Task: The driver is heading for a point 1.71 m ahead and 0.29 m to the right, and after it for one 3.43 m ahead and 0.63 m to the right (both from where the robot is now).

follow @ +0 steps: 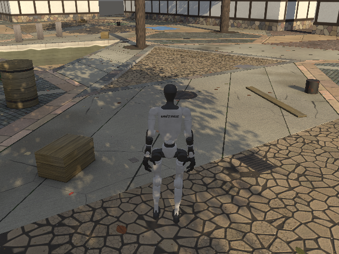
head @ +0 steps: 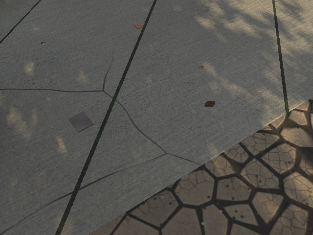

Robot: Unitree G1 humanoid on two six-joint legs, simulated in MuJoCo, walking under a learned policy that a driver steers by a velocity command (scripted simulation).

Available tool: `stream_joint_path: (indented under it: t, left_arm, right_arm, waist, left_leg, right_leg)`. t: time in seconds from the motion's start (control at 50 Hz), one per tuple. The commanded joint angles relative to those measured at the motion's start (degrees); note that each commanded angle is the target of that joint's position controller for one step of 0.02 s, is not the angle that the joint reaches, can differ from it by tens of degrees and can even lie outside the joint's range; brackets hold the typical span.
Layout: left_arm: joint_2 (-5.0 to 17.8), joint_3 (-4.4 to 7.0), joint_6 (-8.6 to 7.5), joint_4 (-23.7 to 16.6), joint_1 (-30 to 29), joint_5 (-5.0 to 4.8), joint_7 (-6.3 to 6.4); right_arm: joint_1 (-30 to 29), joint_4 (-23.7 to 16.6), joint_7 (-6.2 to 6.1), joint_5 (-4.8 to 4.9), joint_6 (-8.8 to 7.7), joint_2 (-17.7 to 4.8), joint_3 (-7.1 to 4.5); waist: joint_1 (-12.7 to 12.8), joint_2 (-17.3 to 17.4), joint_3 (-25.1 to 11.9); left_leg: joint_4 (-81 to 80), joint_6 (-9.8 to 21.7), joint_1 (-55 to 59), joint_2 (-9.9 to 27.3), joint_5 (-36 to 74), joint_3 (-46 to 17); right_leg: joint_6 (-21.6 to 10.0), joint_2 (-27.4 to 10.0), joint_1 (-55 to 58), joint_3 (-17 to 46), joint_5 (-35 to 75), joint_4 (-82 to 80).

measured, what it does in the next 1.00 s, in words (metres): walks ahead: left foot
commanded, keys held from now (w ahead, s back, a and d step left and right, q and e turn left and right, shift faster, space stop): no key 0.46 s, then w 0.40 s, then w+e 0.14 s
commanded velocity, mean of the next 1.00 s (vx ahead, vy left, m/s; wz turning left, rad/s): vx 0.17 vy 0.00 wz -0.02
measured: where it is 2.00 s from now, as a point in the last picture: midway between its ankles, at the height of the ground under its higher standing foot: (163, 212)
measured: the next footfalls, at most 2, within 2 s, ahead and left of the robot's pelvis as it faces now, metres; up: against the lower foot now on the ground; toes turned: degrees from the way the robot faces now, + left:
left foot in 0.88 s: +0.21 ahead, +0.16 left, +0.00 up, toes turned +5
right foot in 1.42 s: +0.49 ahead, -0.01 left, +0.00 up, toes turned -19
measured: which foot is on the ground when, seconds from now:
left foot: down 0.00-0.54, up 0.56-0.86, down 0.88-1.00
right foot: down 0.00-0.90, up 0.92-1.00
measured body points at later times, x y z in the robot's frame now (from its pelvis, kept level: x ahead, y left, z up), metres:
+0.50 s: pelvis -0.01 +0.00 +0.00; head +0.00 -0.01 +0.45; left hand -0.06 +0.21 -0.16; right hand -0.05 -0.20 -0.17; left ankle -0.02 +0.13 -0.74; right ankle -0.07 -0.06 -0.74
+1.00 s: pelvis +0.14 +0.09 -0.01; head +0.16 +0.10 +0.44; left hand +0.09 +0.32 -0.17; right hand +0.19 -0.16 -0.15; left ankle +0.17 +0.16 -0.74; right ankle +0.03 -0.04 -0.66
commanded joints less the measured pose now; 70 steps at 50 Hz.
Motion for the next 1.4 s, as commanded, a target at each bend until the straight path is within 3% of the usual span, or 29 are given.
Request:
stream_joint_path:
  t: [0.02, 0.46, 0.5, 0.52, 0.56, 0.58, 0.62, 0.64, 0.7, 0.8, 0.82, 0.86, 0.88, 0.9, 0.92, 0.94, 0.96, 0.98, 1.02, 1.14, 1.22, 1.28, 1.32, 1.36, 1.38, 1.4]
  left_arm:
    - [3.95, 0.52, -0.09, 0.18, 6.08, 0.0, 0.09]
    - [3.41, 0.38, -0.29, 0.14, 6.89, -0.01, -0.08]
    - [3.56, 0.47, -0.22, 0.16, 7.43, 0.13, -0.13]
    - [5.02, 1.06, 0.0, 0.14, 8.0, 0.1, -0.17]
    - [7.98, 2.49, 0.58, 0.49, 10.85, -0.04, -0.4]
    - [8.23, 2.89, 0.66, 0.72, 12.32, 0.09, -0.64]
    - [7.78, 3.26, -0.03, 1.23, 14.71, 0.94, -0.99]
    - [8.06, 3.46, -0.59, 1.27, 15.0, 1.15, -1.08]
    - [8.21, 3.58, -2.21, 0.45, 13.48, 0.8, -1.25]
    - [9.48, 3.65, -3.5, -0.51, 11.79, 0.76, -1.36]
    - [9.9, 3.72, -3.59, -0.82, 10.8, 0.63, -1.52]
    - [10.3, 3.59, -3.93, -1.33, 9.08, 0.42, -1.96]
    - [9.01, 3.06, -4.24, -1.39, 9.62, 0.41, -2.39]
    - [4.2, 1.72, -4.19, -3.85, 10.35, -0.54, -2.83]
    - [5.84, 2.48, -3.85, -4.72, 10.01, 0.48, -3.11]
    - [6.48, 2.74, -3.29, -5.79, 7.82, 0.95, -3.44]
    - [6.03, 2.73, -3.28, -6.36, 5.19, 0.92, -3.88]
    - [4.86, 2.89, -3.14, -6.38, 4.89, 0.6, -3.95]
    - [4.43, 3.34, -2.0, -6.1, 6.25, 1.28, -4.2]
    - [4.65, 4.39, -0.43, -10.79, -5.46, 0.78, -4.99]
    - [3.34, 3.82, -0.59, -14.62, -15.02, 0.79, -5.55]
    - [3.25, 3.54, -0.59, -17.02, -19.83, 0.89, -5.82]
    - [4.56, 4.09, -0.53, -17.02, -18.23, 1.06, -5.58]
    - [6.38, 5.05, -0.48, -15.33, -11.59, 1.18, -5.16]
    - [7.8, 5.75, -0.51, -13.82, -6.51, 1.27, -5.04]
    - [9.49, 6.7, -0.78, -11.93, -0.55, 1.67, -4.84]
  right_arm:
    - [5.18, 0.14, -0.05, -0.02, -0.04, -3.51, -0.43]
    - [5.78, 0.17, 0.2, -0.01, -0.02, -3.26, -0.33]
    - [5.32, 0.05, 0.27, -0.27, 0.06, -2.96, -0.23]
    - [4.45, -0.55, 0.38, -0.54, 0.08, -3.28, -0.39]
    - [1.36, -2.84, 1.04, -1.52, 0.0, -3.7, -0.75]
    - [-0.64, -4.25, 1.47, -2.1, -0.26, -3.5, -0.79]
    - [-4.72, -7.1, 2.25, -2.32, -1.22, -3.92, -1.21]
    - [-5.43, -8.07, 2.59, -2.26, -1.81, -4.13, -1.5]
    - [-6.71, -10.14, 3.6, -1.54, -3.34, -4.9, -2.4]
    - [-10.14, -14.14, 4.53, -0.8, -3.18, -5.26, -3.35]
    - [-8.49, -14.07, 4.48, -0.58, -3.22, -5.32, -3.56]
    - [2.01, -10.58, 3.98, -0.33, -3.63, -6.62, -4.84]
    - [9.88, -8.27, 3.4, -0.77, -4.28, -9.57, -6.19]
    - [18.79, -7.78, 2.86, -1.95, -4.71, -16.53, -7.84]
    - [18.12, -6.91, 3.09, -1.45, -3.78, -16.01, -7.63]
    - [9.61, -8.97, 3.21, -1.13, -3.5, -13.9, -6.84]
    - [3.49, -10.85, 3.59, -0.74, -3.93, -11.28, -6.08]
    - [0.89, -11.34, 3.72, -0.77, -4.48, -9.91, -5.54]
    - [1.66, -10.55, 3.19, -0.92, -5.46, -7.11, -4.44]
    - [8.83, -8.83, 2.1, -1.03, -6.42, -7.14, -3.88]
    - [10.52, -8.44, 1.44, -0.9, -6.64, -6.64, -3.35]
    - [12.46, -7.64, 0.76, -0.79, -6.56, -8.18, -3.52]
    - [12.49, -7.44, 0.19, -0.74, -6.44, -9.67, -3.86]
    - [11.24, -7.77, -0.43, -1.03, -5.89, -11.38, -4.5]
    - [10.13, -8.48, -0.29, -1.2, -5.49, -12.33, -4.88]
    - [8.62, -9.43, 0.29, -1.07, -5.28, -13.02, -5.2]
  waist:
    - [-0.01, -0.34, 3.8]
    - [-0.11, -0.44, 4.44]
    - [0.51, -0.88, 3.99]
    - [1.09, -2.37, 4.98]
    - [2.91, -6.85, 8.55]
    - [3.87, -7.32, 11.4]
    - [4.83, -5.6, 14.6]
    - [4.25, -3.94, 14.4]
    - [2.62, -2.35, 10.9]
    - [1.22, -6.37, 8.94]
    - [0.12, -6.65, 8.35]
    - [-4.79, -4.02, 4.35]
    - [-7.85, -0.01, -0.18]
    - [-10.12, 11.89, -6.5]
    - [-7.38, 12.56, -6.46]
    - [-2.97, 6.31, 0.15]
    - [-1.6, 1.79, 3.92]
    - [0.15, 1.23, 5.42]
    - [1.84, 2.37, 4.85]
    - [0.76, 3.15, 5.59]
    - [-0.49, 3.62, 7.08]
    - [-1.33, 3.93, 7.15]
    - [0.05, 4.85, 4.82]
    - [3.45, 6.96, 0.62]
    - [5.58, 7.68, -2.39]
    - [8.54, 6.98, -5.37]
  left_leg:
    - [-1.87, 2.21, -1.04, 5.07, 12.57, -3.59]
    - [-2.49, 2.04, -1.65, 5.07, 10.39, -3.57]
    - [-2.15, 2.24, -2.25, 3.85, 4.66, -2.83]
    - [0.42, 2.48, -4.43, 2.24, 0.06, -1.33]
    - [9.83, 3.2, -13.69, -1.08, -10.26, 3.47]
    - [13.78, 3.6, -18.24, -0.48, -12.05, 5.08]
    - [23.29, 3.89, -27.07, 2.76, -13.32, 4.44]
    - [25.99, 3.98, -30.54, 3.8, -12.48, 3.76]
    - [24.81, 3.75, -31.14, 4.45, -7.44, 3.92]
    - [15.31, 4.23, -19.96, 2.22, -2.66, 6.92]
    - [13.17, 4.64, -14.99, 1.23, -1.2, 7.95]
    - [7.65, 5.46, 1.91, -2.81, 1.78, 10.44]
    - [4.85, 6.46, 12.83, -0.09, -0.43, 6.64]
    - [-6.8, 10.89, 22.67, 17.63, -19.4, -19.34]
    - [-16.24, 13.3, 17.87, 23.97, -27.43, -37.0]
    - [-16.12, 12.3, 10.05, 23.75, -30.83, -31.84]
    - [-16.94, 11.22, 3.24, 21.83, -23.06, -24.09]
    - [-17.67, 9.62, -0.53, 19.1, -14.7, -16.73]
    - [-17.62, 7.84, -2.33, 15.73, -2.46, -7.0]
    - [-16.07, 6.0, 4.89, 13.7, 19.48, 5.64]
    - [-14.71, 5.71, 5.97, 12.51, 29.73, 11.43]
    - [-12.96, 5.61, 9.58, 13.71, 38.65, 14.0]
    - [-7.56, 5.04, 12.98, 14.41, 54.56, 16.0]
    - [2.81, 4.9, 15.05, 15.39, 67.21, 17.18]
    - [10.96, 5.45, 14.54, 15.89, 67.31, 16.91]
    - [22.17, 5.84, 10.78, 15.59, 59.75, 16.85]
  right_leg:
    - [0.56, -9.65, -2.93, 6.33, 21.56, -2.79]
    - [0.6, -9.74, -4.29, 6.56, 17.65, -3.79]
    - [-0.09, -9.1, -4.2, 7.49, 5.23, -6.16]
    - [-1.18, -9.38, -4.49, 9.32, -3.84, -7.78]
    - [-5.75, -14.37, -4.31, 17.27, -23.05, -12.11]
    - [-8.07, -17.76, -4.86, 21.17, -27.75, -14.22]
    - [-11.41, -22.25, -3.2, 25.81, -24.79, -16.53]
    - [-11.96, -22.81, -0.73, 25.6, -20.82, -16.43]
    - [-10.41, -20.53, 3.28, 19.39, -7.81, -15.33]
    - [-8.08, -17.79, -2.41, 11.16, 5.5, -11.39]
    - [-7.36, -17.46, -4.92, 9.78, 8.75, -9.42]
    - [-5.02, -14.45, -10.86, 5.54, 21.58, 2.04]
    - [-3.33, -10.91, -15.49, 2.19, 23.38, 14.64]
    - [0.16, -3.8, -27.27, -3.39, 6.15, 36.6]
    - [-0.75, -1.61, -32.83, 1.19, -10.69, 49.68]
    - [-1.77, -6.08, -34.45, 3.61, -6.4, 53.75]
    - [-1.9, -8.14, -33.32, 4.25, -1.54, 51.92]
    - [-1.79, -9.34, -30.92, 4.19, 0.78, 49.35]
    - [-1.08, -9.9, -27.88, 3.43, 2.97, 47.29]
    - [-0.6, -9.11, -38.95, 0.32, 11.54, 43.1]
    - [-0.23, -7.49, -37.69, -4.07, 16.16, 28.66]
    - [-1.42, -5.67, -33.65, -8.26, 15.43, 19.12]
    - [-3.47, -2.9, -28.83, -10.53, 12.44, 16.92]
    - [-6.27, 0.03, -21.87, -11.39, 7.33, 17.03]
    - [-7.85, 1.08, -16.54, -10.75, 5.1, 15.72]
    - [-9.53, 1.8, -8.07, -8.92, 5.2, 11.04]
Over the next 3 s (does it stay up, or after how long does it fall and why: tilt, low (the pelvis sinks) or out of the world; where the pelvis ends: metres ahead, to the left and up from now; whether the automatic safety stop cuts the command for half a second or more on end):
stays up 0.92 0.00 0.00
